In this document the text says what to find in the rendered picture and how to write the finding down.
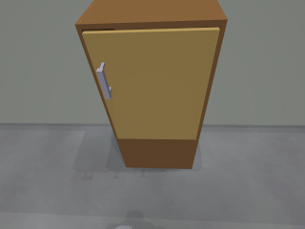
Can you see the handle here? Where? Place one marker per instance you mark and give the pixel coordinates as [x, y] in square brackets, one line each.
[103, 81]

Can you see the cupboard door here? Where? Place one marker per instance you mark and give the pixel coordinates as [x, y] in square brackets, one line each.
[159, 79]

